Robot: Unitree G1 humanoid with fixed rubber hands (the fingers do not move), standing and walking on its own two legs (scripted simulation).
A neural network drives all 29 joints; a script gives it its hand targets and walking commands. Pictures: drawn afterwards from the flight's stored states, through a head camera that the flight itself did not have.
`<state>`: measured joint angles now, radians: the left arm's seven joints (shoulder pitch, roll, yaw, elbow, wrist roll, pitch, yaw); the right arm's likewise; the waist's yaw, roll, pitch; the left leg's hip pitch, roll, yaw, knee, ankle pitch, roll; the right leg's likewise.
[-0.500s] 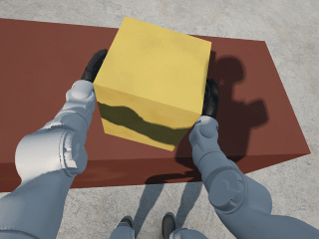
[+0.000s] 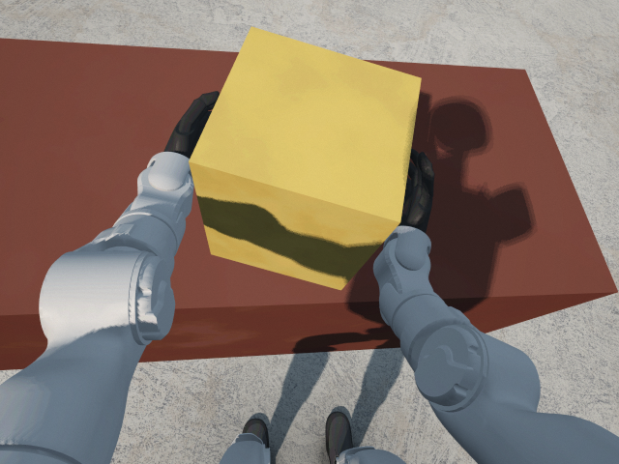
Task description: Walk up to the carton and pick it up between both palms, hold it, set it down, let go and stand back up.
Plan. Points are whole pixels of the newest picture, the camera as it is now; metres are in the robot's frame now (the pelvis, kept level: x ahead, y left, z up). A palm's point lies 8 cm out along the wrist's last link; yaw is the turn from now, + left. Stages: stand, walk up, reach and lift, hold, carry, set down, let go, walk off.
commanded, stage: reach and lift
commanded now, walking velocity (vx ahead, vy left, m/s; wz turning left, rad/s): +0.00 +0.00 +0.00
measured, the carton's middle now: (302, 177) +0.47 +0.01 +0.00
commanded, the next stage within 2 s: none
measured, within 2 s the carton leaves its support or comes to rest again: leaves its support in 0.16 s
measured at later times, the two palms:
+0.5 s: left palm (198, 143) +0.48 +0.14 +0.05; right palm (425, 215) +0.40 -0.15 +0.02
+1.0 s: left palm (193, 86) +0.47 +0.13 +0.16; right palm (486, 165) +0.40 -0.16 +0.14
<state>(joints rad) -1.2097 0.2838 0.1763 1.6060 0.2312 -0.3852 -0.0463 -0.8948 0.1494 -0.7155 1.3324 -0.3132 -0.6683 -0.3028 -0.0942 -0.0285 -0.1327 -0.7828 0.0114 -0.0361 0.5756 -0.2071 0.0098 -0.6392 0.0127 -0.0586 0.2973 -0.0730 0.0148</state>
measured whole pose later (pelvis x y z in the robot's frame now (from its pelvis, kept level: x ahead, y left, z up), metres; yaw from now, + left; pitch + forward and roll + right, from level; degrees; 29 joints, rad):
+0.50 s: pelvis +0.00 -0.02 +0.00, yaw -1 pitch +23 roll -5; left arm -1.19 0.28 0.00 1.61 0.07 -0.32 -0.04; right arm -0.85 0.13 -0.49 1.29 -0.15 -0.54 -0.33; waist -0.08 0.01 -0.19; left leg -0.78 0.03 -0.03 0.59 -0.22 0.02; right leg -0.65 0.03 -0.05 0.35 -0.10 0.02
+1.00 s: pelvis +0.01 +0.00 +0.01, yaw +0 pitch +6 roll -3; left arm -1.08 0.26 0.06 1.39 0.00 -0.04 -0.02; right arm -0.82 0.09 -0.30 0.97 0.00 -0.06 -0.29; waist -0.14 0.01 -0.13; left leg -0.37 -0.01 0.02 0.51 -0.25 0.06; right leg -0.29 -0.02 -0.01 0.35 -0.16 0.05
